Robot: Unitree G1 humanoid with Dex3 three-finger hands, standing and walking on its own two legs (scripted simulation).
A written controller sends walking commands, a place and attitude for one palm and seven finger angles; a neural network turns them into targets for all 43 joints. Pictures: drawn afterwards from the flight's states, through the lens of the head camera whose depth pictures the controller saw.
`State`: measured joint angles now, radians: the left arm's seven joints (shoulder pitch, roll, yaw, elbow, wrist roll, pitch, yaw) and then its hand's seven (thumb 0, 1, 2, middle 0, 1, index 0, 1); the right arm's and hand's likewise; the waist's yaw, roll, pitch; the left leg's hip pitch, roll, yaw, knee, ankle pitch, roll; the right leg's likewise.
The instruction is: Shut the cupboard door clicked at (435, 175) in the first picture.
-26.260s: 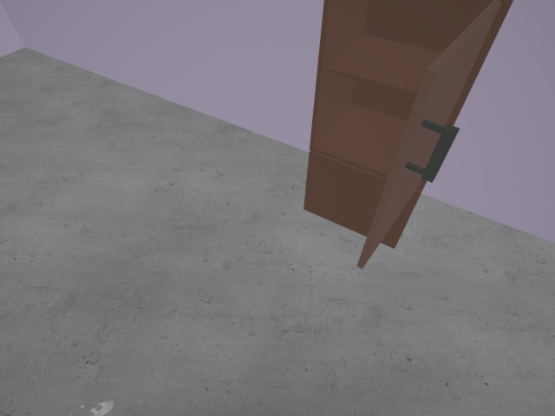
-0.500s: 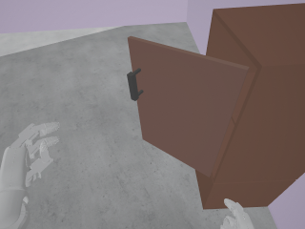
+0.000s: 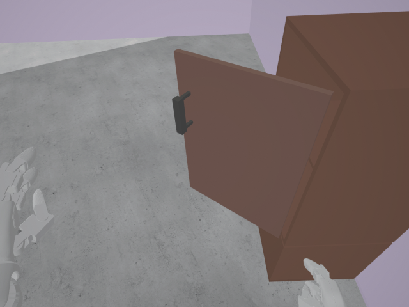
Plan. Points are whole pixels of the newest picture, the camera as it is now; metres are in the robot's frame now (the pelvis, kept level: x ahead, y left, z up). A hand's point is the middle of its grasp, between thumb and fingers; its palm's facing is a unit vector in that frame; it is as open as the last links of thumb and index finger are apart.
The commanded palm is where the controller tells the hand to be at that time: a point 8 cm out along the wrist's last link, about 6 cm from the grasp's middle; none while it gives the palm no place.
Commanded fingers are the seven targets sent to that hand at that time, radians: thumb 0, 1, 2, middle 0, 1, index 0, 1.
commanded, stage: step back with the hand held close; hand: left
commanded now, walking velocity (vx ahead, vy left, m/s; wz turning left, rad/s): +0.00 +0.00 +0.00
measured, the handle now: (184, 112) +0.63 +0.14 +0.04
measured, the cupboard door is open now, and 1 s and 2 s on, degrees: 53 53 53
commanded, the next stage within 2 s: stop stepping back and stand still in 1.76 s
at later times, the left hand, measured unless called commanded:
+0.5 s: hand (43, 222) +0.19 +0.27 +0.15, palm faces +0.33 -0.79 -0.52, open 7.4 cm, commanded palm +0.12 +0.31 +0.17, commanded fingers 0.00 0.90 0.90 -0.20 -0.30 -0.20 -0.30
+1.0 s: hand (14, 258) +0.13 +0.27 +0.16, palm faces +0.42 -0.78 -0.46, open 7.4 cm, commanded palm +0.06 +0.31 +0.17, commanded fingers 0.00 0.90 0.90 -0.20 -0.30 -0.20 -0.30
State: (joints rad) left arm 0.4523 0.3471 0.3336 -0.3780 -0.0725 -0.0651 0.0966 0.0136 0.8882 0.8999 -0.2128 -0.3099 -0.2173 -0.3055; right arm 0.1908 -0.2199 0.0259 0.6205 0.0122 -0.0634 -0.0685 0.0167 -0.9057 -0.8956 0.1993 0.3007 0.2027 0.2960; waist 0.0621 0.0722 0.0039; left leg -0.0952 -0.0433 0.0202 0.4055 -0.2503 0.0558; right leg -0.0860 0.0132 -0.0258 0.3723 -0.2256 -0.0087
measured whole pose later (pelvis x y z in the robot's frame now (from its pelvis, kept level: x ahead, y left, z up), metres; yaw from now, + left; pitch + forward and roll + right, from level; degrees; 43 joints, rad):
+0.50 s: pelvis -0.02 +0.02 -0.01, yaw -2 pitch +2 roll -1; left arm 0.55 0.44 0.41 -0.45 -0.07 -0.15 0.11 0.01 0.89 0.90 -0.21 -0.31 -0.22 -0.30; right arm 0.17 -0.25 -0.03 0.54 0.03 0.06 -0.09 0.02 -0.91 -0.90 0.20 0.30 0.20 0.30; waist 0.00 0.04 0.00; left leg -0.28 -0.05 0.06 0.49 -0.25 0.08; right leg -0.29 0.00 0.01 0.48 -0.22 0.02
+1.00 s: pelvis -0.08 +0.02 -0.02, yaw -1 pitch +1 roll -2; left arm 0.51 0.41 0.45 -0.50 -0.02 -0.27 0.14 0.01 0.88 0.90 -0.21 -0.31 -0.22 -0.30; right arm 0.23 -0.22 0.00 0.57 0.00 -0.03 -0.07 0.02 -0.90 -0.90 0.20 0.30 0.21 0.30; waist 0.00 0.00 0.00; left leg -0.44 -0.03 0.05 0.67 -0.25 0.08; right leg -0.42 0.01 -0.01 0.61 -0.20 0.01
